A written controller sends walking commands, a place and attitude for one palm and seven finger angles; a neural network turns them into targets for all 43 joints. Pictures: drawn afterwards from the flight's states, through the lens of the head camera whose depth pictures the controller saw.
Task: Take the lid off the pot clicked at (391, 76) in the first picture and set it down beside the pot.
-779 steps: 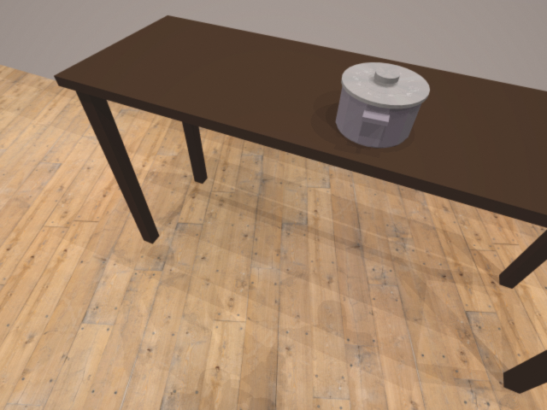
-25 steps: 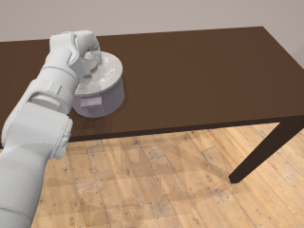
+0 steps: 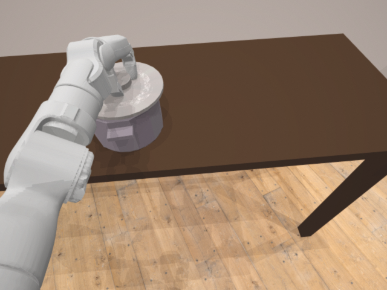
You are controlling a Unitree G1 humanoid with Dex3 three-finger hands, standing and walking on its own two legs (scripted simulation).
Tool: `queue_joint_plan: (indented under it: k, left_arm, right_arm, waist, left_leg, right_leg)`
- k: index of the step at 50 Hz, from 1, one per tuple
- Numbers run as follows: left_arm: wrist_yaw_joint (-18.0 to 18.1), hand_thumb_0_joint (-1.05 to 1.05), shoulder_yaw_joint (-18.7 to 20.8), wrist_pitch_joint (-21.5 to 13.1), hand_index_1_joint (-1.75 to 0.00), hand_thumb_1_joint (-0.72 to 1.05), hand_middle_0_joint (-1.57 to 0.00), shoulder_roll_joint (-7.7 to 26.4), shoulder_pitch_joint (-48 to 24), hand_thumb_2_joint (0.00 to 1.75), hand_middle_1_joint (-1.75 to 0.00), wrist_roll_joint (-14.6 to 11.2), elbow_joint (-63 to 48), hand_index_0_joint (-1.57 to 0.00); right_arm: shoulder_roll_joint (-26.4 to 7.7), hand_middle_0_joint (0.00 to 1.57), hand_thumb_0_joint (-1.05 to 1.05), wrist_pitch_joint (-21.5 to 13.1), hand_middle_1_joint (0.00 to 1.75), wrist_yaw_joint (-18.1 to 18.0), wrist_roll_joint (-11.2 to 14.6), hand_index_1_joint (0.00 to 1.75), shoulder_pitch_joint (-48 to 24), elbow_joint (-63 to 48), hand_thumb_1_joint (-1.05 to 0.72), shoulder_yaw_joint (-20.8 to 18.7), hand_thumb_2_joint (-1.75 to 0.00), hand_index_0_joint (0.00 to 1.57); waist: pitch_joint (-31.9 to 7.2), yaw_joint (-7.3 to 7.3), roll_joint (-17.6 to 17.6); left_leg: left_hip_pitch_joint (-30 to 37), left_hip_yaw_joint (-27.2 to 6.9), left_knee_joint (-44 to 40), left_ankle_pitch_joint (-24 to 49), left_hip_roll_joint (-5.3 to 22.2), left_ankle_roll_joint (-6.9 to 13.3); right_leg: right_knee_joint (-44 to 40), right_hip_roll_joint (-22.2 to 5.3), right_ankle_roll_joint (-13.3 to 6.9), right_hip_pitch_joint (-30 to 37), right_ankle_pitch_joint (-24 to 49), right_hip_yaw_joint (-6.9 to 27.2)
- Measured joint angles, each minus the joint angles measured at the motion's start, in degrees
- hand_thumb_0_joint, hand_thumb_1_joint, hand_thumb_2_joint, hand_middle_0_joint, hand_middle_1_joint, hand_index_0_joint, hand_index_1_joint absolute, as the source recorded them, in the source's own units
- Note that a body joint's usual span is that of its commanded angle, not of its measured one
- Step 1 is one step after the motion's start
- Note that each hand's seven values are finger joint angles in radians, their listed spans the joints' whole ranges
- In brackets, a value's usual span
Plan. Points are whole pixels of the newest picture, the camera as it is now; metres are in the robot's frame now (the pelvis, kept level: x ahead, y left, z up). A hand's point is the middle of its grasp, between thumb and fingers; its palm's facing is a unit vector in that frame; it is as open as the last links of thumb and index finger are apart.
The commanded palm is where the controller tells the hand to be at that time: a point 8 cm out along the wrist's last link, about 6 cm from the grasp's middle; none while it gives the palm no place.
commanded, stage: lift the lid straight up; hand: left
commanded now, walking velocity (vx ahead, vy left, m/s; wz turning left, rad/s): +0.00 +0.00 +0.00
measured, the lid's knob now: (119, 81) +0.52 +0.13 +0.16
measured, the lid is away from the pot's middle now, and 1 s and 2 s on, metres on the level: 0.01 0.01 0.05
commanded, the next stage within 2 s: move the lid sideways beside the pot in 1.56 s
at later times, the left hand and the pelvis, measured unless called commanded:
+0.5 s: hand (107, 61) +0.49 +0.12 +0.23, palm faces -0.33 -0.11 -0.94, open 8.1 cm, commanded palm +0.49 +0.13 +0.30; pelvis +0.00 -0.01 +0.00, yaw +0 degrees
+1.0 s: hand (96, 39) +0.49 +0.13 +0.27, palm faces -0.26 -0.10 -0.96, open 8.1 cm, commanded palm +0.49 +0.13 +0.34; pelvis -0.01 +0.00 +0.00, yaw +0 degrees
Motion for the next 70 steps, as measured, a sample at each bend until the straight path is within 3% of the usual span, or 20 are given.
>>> queue_joint_plan:
  k: [8, 11, 20, 34, 47, 58, 70]
  left_arm:
    - [-1.0, 0.01, -0.42, 1.9, -0.99, 0.18, -0.61, 0.28, -2.24, 0.79, -1.03, 0.51, 0.58, -0.6]
    - [-1.52, 0.01, 1.31, 1.91, -0.99, 0.18, -0.61, 0.53, -2.33, 0.79, -1.04, 0.56, 0.36, -0.6]
    - [-2.74, 0.01, -0.06, 2.64, -0.99, 0.18, -0.61, 0.99, -2.83, 0.79, -1.04, 0.51, -1.94, -0.6]
    - [-3.09, 0.0, 0.4, 3.95, -0.99, 0.18, -0.62, 2.48, -7.41, 0.79, -1.04, 1.37, 1.59, -0.6]
    - [-3.7, 0.0, -1.68, 4.99, -0.99, 0.18, -0.62, 2.69, -10.59, 0.79, -1.04, 1.52, 2.3, -0.6]
    - [-3.44, 0.0, 0.34, 5.61, -0.99, 0.18, -0.62, 3.28, -14.02, 0.79, -1.04, 2.31, 4.82, -0.6]
    - [-4.49, 0.0, -0.29, 7.38, -0.99, 0.18, -0.62, 4.36, -15.06, 0.79, -1.04, 3.01, 3.0, -0.6]
  right_arm:
    - [-0.23, 0.2, 0.01, -0.27, 0.3, 0.27, 0.02, 0.3, -0.27, 0.22, -0.91, -0.03, -0.9, 0.2]
    - [-0.57, 0.2, 0.01, 0.23, 0.3, 0.32, -0.09, 0.3, -0.66, 0.23, -0.91, 0.12, -0.9, 0.2]
    - [-1.06, 0.2, 0.01, 0.37, 0.3, 0.0, 0.16, 0.3, -1.33, -0.4, -0.91, -0.13, -0.9, 0.2]
    - [-0.74, 0.2, 0.01, 0.25, 0.3, -0.52, 0.4, 0.3, -1.86, -0.29, -0.91, 0.71, -0.9, 0.2]
    - [-0.67, 0.2, 0.01, -0.39, 0.3, -0.31, 0.49, 0.3, -0.55, 0.97, -0.91, 0.84, -0.9, 0.2]
    - [-0.37, 0.2, 0.01, -1.43, 0.3, -0.62, 0.5, 0.3, -1.21, 0.83, -0.91, 1.49, -0.9, 0.2]
    - [-0.83, 0.2, 0.01, -0.79, 0.3, -0.45, 0.57, 0.3, -1.47, 0.77, -0.91, 1.48, -0.9, 0.2]
  waist:
    - [-0.11, 0.15, 0.06]
    - [-0.12, 0.18, 0.13]
    - [0.33, 0.47, 0.08]
    - [0.36, -0.23, -0.4]
    - [0.15, -0.16, -0.37]
    - [-0.26, -0.77, -0.17]
    - [-0.6, 0.09, -0.13]
  left_leg:
    - [0.55, -0.23, -0.4, 0.05, 0.18, -0.31]
    - [0.85, -0.2, -0.43, 0.01, 0.3, -0.37]
    - [1.53, -0.53, -0.65, 0.32, 0.4, -0.57]
    - [1.31, -0.37, -0.94, 0.91, 0.46, -0.55]
    - [1.15, -0.46, -1.07, 1.08, 0.1, -0.25]
    - [1.17, 0.02, -1.73, 1.3, 0.04, -0.18]
    - [1.55, -0.34, -1.89, 1.33, 0.2, -0.4]
  right_leg:
    - [-0.13, 0.21, -0.29, 0.49, -0.2, -0.19]
    - [-0.14, 0.34, -0.36, 0.72, -0.23, -0.14]
    - [-0.31, 0.47, -0.58, 1.5, -0.07, -0.44]
    - [-0.54, 0.56, -0.61, 1.16, 0.58, -0.22]
    - [-0.92, 0.23, -0.3, 1.19, 0.86, -0.26]
    - [-1.2, 0.21, -0.19, 0.83, 1.08, 0.27]
    - [-1.45, 0.4, -0.37, 1.37, 1.0, -0.05]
